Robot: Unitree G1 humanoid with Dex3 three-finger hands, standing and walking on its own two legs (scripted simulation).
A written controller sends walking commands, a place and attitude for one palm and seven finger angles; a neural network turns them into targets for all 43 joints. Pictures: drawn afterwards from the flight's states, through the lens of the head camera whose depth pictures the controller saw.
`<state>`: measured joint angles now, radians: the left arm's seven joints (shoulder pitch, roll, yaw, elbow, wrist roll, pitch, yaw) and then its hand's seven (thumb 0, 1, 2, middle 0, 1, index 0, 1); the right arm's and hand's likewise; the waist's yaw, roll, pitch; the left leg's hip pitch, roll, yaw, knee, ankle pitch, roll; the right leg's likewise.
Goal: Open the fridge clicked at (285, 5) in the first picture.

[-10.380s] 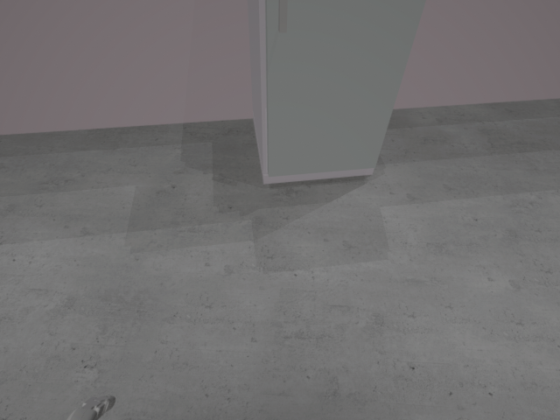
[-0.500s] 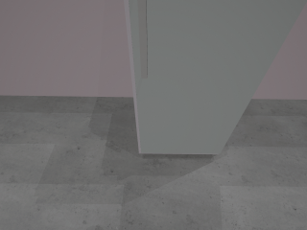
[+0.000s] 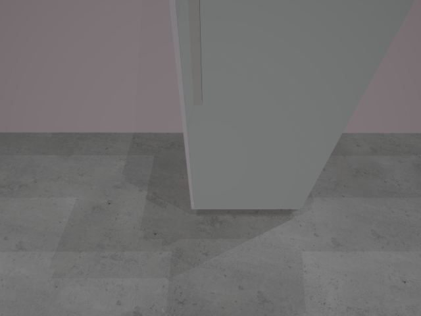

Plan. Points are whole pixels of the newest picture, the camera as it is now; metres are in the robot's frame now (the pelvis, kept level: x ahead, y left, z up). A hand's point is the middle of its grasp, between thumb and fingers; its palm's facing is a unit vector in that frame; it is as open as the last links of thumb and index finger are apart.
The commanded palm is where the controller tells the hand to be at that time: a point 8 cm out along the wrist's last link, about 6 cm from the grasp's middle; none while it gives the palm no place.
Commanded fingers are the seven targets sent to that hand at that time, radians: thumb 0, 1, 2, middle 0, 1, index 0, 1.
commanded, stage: look again from close up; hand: left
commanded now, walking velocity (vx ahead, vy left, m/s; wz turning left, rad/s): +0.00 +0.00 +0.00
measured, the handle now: (195, 30) +0.68 +0.08 +0.22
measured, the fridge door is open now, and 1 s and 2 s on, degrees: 0 0 0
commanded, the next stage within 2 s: shuffle to correct the standing spot in 0.38 s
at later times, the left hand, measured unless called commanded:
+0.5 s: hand out of the picture -0.02 +0.16 -0.17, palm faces +0.05 -0.98 -0.18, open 7.3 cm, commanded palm none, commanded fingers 0.00 0.90 0.90 -0.20 -0.30 -0.20 -0.30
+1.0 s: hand out of the picture +0.01 +0.08 -0.17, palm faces +0.17 -0.97 -0.16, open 7.4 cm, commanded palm none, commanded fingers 0.00 0.90 0.90 -0.20 -0.30 -0.20 -0.30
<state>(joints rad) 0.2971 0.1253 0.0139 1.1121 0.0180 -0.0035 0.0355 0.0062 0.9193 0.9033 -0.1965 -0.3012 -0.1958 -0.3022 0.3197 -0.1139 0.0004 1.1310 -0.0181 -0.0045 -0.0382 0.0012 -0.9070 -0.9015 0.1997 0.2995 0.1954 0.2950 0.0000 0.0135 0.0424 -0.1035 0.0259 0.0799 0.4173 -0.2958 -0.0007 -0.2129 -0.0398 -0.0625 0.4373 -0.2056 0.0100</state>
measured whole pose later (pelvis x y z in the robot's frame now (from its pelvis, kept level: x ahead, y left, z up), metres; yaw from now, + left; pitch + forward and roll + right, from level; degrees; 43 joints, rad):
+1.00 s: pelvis +0.11 -0.05 +0.00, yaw +5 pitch +2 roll +0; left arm 0.46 0.08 0.03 1.13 0.04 -0.06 0.03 0.00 0.91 0.90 -0.20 -0.30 -0.19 -0.30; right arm 0.24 -0.16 -0.05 1.07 -0.03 0.00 -0.01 0.01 -0.91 -0.90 0.20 0.30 0.19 0.29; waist 0.02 0.00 0.05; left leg -0.52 0.09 0.11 0.94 -0.35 0.01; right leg -0.05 0.01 -0.18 0.38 -0.36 -0.06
